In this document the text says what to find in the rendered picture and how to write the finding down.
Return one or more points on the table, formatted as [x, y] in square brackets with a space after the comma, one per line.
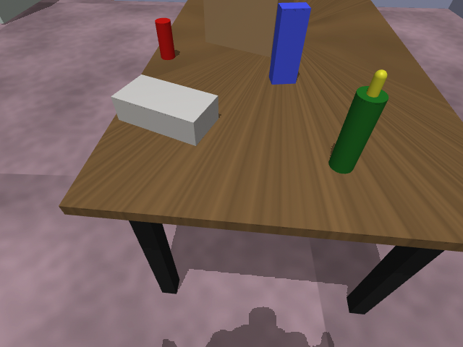
[263, 166]

